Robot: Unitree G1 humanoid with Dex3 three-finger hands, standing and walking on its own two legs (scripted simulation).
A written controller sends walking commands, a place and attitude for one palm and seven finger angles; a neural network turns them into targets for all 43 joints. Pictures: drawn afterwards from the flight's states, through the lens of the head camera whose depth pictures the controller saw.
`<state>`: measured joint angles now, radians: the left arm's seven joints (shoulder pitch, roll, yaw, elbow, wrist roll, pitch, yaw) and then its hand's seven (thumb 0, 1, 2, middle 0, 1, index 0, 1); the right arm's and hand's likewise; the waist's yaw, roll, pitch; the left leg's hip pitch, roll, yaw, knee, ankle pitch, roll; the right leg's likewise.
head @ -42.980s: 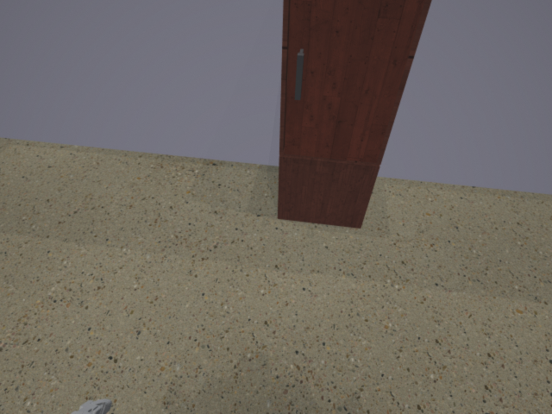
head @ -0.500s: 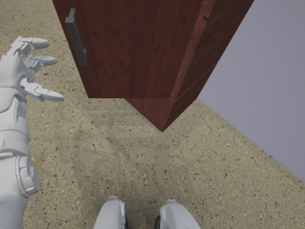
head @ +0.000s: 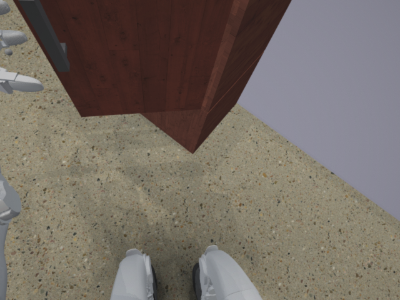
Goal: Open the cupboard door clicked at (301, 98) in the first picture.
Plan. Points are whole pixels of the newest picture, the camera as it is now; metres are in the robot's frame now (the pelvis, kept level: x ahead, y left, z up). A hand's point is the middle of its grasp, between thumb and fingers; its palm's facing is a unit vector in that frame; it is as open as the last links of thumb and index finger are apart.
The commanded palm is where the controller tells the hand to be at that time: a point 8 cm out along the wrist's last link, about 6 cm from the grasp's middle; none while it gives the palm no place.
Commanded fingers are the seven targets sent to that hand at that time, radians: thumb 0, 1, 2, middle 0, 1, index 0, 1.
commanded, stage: move the hooked fingers beside the handle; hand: left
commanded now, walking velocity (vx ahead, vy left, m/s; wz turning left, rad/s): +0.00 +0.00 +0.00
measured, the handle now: (49, 28) +0.59 +0.21 +0.09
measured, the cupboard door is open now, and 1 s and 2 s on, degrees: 47 47 46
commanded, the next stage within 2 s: slide the fingers in behind the handle in 0.66 s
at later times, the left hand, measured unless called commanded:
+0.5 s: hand (11, 58) +0.53 +0.25 +0.08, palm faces +0.05 -1.00 +0.00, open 14.0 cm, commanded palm +0.52 +0.28 +0.08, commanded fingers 0.00 -0.50 0.30 -0.30 -1.20 -0.30 -1.20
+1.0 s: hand (26, 58) +0.53 +0.24 +0.08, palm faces +0.04 -1.00 +0.00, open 14.0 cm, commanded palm +0.52 +0.27 +0.08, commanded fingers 0.00 -0.50 0.30 -0.30 -1.20 -0.30 -1.20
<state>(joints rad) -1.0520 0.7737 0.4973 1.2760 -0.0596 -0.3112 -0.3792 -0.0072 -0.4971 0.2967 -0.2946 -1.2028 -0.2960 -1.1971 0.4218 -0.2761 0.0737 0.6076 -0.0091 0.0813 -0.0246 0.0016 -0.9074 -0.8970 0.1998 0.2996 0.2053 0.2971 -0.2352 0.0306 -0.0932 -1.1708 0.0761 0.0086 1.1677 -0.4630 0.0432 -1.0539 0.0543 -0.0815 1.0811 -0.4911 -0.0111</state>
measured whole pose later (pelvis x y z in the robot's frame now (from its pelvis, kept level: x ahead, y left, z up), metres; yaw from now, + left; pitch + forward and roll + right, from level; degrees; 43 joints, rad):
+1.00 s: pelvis +0.00 +0.00 +0.00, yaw +1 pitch +25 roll -5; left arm -1.03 0.67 0.43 1.26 -0.08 -0.33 -0.33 -0.01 -0.50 0.30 -0.29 -1.20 -0.30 -1.20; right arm 0.42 -0.28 0.06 0.63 -0.01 0.09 -0.01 0.00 -0.91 -0.90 0.20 0.30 0.21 0.30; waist -0.22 0.03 -0.10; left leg -1.15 0.07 -0.01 1.16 -0.46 0.04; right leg -1.03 0.05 -0.09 1.07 -0.49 -0.01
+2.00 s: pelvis +0.01 +0.00 +0.00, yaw +1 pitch +25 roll -4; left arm -1.02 0.51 0.37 1.23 -0.04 -0.40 -0.13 -0.01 -0.50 0.30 -0.29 -1.20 -0.30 -1.21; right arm 0.42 -0.25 0.04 0.64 -0.04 0.08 0.04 0.00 -0.91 -0.90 0.20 0.30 0.20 0.30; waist -0.22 0.04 -0.11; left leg -1.13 0.06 0.00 1.16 -0.47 0.03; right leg -1.02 0.04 -0.08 1.09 -0.51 -0.02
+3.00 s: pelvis +0.01 -0.01 +0.00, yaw +1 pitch +26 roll -4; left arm -1.01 0.51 0.38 1.22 -0.05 -0.39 -0.14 0.01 0.54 0.74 -0.37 -1.31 -0.37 -1.31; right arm 0.41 -0.25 0.04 0.64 -0.03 0.08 0.03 0.00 -0.91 -0.90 0.20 0.30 0.20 0.30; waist -0.22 0.04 -0.12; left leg -1.13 0.06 0.00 1.15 -0.48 0.03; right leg -1.01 0.05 -0.08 1.08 -0.52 -0.02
